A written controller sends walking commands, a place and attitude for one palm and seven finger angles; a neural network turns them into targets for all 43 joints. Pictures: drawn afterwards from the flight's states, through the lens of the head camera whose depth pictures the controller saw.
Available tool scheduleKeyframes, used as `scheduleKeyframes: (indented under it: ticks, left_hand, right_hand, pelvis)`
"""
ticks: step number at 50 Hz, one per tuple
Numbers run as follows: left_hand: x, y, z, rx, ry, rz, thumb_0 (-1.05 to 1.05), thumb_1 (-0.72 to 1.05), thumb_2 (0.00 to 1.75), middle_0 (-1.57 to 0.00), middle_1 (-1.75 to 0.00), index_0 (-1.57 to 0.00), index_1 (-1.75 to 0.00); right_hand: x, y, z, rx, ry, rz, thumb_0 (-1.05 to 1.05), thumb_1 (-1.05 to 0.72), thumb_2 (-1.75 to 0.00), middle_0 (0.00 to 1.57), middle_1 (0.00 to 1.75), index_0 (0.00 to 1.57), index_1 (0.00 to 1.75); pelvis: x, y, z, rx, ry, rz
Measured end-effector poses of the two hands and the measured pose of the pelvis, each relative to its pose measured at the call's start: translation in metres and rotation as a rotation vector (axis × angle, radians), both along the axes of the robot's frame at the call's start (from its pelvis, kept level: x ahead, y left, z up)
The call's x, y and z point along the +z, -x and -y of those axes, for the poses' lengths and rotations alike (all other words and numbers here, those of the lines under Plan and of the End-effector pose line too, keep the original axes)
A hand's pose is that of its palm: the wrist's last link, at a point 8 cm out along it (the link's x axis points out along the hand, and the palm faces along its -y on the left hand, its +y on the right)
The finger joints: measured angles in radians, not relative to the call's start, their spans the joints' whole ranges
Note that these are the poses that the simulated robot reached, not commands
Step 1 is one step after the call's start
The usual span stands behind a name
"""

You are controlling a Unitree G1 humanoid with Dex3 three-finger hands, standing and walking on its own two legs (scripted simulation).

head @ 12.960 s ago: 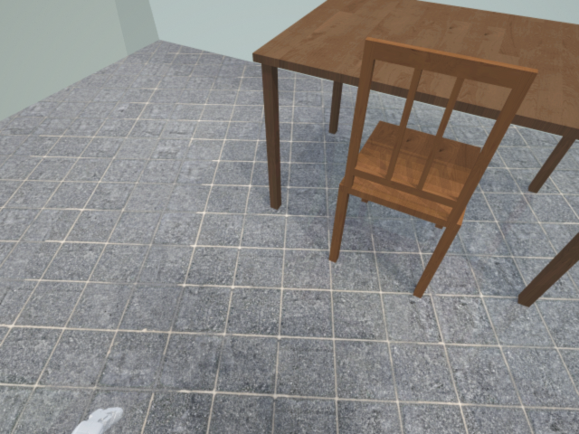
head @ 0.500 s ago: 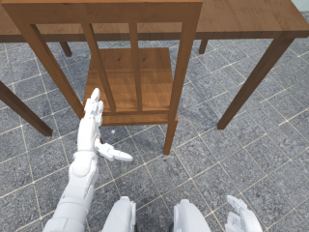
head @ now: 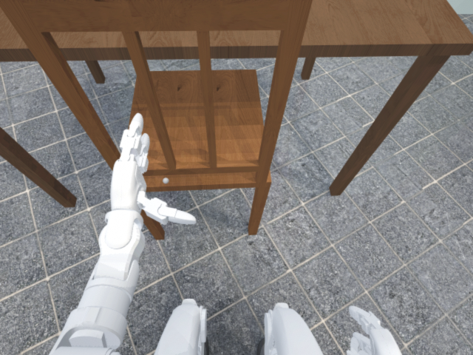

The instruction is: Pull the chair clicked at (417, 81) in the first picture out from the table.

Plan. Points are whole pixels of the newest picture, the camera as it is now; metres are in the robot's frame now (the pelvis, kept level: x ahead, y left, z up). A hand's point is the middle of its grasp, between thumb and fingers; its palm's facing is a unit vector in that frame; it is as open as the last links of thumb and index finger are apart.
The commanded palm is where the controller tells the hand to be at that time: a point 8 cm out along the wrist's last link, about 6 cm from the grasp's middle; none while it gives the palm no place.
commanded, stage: push the fingers through the gap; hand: left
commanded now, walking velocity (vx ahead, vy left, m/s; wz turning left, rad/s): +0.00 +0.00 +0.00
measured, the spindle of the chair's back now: (157, 116) +0.52 +0.15 +0.05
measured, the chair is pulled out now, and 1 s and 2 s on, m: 0.00 0.00 0.00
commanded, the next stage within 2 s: hook a spindle and tug to test in 1.24 s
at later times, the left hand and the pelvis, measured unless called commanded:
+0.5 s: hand (173, 156) +0.45 +0.12 +0.02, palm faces +0.04 -1.00 -0.05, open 17.0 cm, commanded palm +0.42 +0.17 +0.02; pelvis +0.00 +0.01 +0.00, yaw -1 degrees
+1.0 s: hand (176, 136) +0.49 +0.12 +0.03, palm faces +0.06 -1.00 -0.05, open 16.9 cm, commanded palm +0.45 +0.16 +0.02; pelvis +0.00 +0.00 -0.01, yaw -1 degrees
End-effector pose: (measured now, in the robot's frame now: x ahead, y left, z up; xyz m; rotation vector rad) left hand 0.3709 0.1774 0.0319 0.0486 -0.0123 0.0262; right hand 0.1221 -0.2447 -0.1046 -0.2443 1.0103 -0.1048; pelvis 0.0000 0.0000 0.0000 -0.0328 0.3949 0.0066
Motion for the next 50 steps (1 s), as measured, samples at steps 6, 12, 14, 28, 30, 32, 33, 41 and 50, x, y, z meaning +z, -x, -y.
scheduleKeyframes:
  ticks: [6,12,14,28,30,32,33,41,50]
  left_hand:
    - [-0.005,-0.009,0.003,-0.016,0.004,-0.031,-0.01,-0.50,0.30,-0.06,-0.08,-0.06,-0.08]
    - [-0.005,-0.024,0.007,0.001,0.015,-0.011,-0.01,-0.50,0.30,-0.06,-0.08,-0.05,-0.08]
    - [-0.005,-0.030,0.007,0.007,0.008,-0.005,-0.01,-0.50,0.30,-0.06,-0.08,-0.05,-0.08]
    - [-0.008,-0.058,0.007,0.026,0.006,-0.034,-0.01,-0.50,0.30,-0.06,-0.08,-0.06,-0.08]
    - [-0.006,-0.063,0.006,0.034,0.008,-0.016,-0.01,-0.50,0.30,-0.06,-0.08,-0.06,-0.08]
    - [-0.003,-0.067,0.005,0.037,0.008,0.004,-0.01,-0.50,0.30,-0.06,-0.08,-0.06,-0.08]
    - [-0.002,-0.069,0.004,0.036,0.005,0.010,-0.01,-0.50,0.30,-0.06,-0.08,-0.06,-0.08]
    - [-0.008,-0.085,0.008,0.023,0.000,-0.031,-0.01,-0.50,0.30,-0.06,-0.08,-0.06,-0.08]
    - [-0.003,-0.094,0.009,0.034,-0.002,0.006,-0.01,-0.50,0.30,-0.06,-0.08,-0.06,-0.08]
  right_hand:
    - [-0.002,0.012,-0.001,-0.018,0.000,-0.036,0.01,-0.90,-0.90,0.20,0.30,0.20,0.30]
    - [-0.005,0.024,-0.001,-0.032,0.005,-0.071,0.01,-0.90,-0.90,0.20,0.30,0.20,0.30]
    - [-0.007,0.028,-0.001,-0.037,0.006,-0.084,0.01,-0.90,-0.90,0.20,0.30,0.20,0.30]
    - [-0.009,0.051,0.002,-0.072,0.006,-0.162,0.01,-0.90,-0.90,0.20,0.30,0.20,0.30]
    - [-0.009,0.054,0.004,-0.077,0.011,-0.167,0.01,-0.90,-0.90,0.20,0.30,0.20,0.30]
    - [-0.009,0.056,0.005,-0.080,0.014,-0.175,0.01,-0.90,-0.90,0.20,0.30,0.20,0.30]
    - [-0.010,0.058,0.005,-0.080,0.015,-0.180,0.01,-0.90,-0.90,0.20,0.30,0.20,0.30]
    - [-0.013,0.069,0.007,-0.092,0.015,-0.225,0.01,-0.90,-0.90,0.20,0.30,0.20,0.30]
    - [-0.015,0.081,0.005,-0.109,-0.001,-0.264,0.01,-0.90,-0.90,0.20,0.30,0.20,0.30]
  pelvis:
    - [0.001,-0.001,-0.003,-0.001,0.003,-0.006]
    - [-0.001,-0.001,-0.005,-0.005,0.003,-0.018]
    - [-0.001,-0.001,-0.005,-0.007,0.003,-0.024]
    - [-0.001,-0.002,-0.005,-0.013,0.002,-0.043]
    - [-0.002,-0.002,-0.004,-0.014,0.003,-0.048]
    - [-0.003,-0.002,-0.004,-0.015,0.003,-0.052]
    - [-0.003,-0.002,-0.004,-0.015,0.003,-0.053]
    - [-0.005,-0.002,-0.004,-0.014,0.006,-0.068]
    - [-0.006,-0.003,-0.004,-0.023,0.002,-0.081]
